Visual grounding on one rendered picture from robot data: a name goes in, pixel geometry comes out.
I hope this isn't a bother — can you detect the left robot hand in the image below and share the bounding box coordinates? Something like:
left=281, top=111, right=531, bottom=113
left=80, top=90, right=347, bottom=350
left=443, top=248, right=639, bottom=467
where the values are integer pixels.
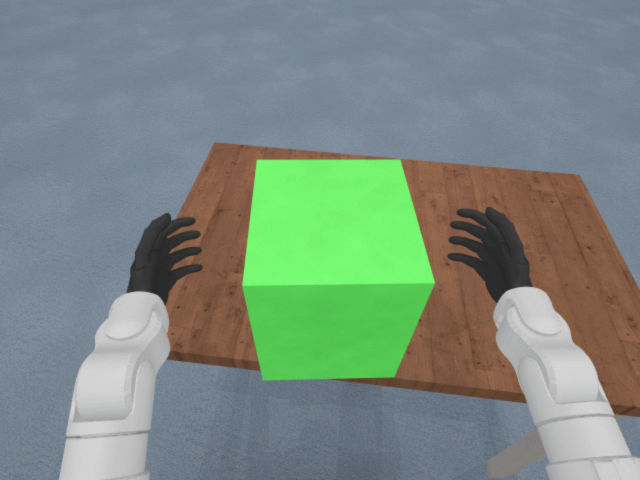
left=127, top=213, right=203, bottom=305

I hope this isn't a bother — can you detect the left robot forearm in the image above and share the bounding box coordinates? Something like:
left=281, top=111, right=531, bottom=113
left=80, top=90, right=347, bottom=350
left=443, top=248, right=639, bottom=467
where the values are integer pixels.
left=59, top=291, right=170, bottom=480

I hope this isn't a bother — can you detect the right robot hand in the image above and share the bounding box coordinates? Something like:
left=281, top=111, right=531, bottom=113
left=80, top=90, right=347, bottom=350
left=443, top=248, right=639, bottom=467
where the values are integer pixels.
left=447, top=207, right=533, bottom=303

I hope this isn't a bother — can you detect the carton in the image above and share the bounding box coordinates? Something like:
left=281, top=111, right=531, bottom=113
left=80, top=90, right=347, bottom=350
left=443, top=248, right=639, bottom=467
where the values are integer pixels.
left=242, top=160, right=435, bottom=380

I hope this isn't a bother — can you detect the right robot forearm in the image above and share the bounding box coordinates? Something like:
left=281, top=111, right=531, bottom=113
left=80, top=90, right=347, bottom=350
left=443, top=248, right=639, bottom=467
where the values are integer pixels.
left=493, top=287, right=640, bottom=480

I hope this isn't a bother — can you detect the table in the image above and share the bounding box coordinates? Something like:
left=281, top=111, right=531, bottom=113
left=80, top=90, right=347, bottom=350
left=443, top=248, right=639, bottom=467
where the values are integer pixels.
left=165, top=142, right=640, bottom=479

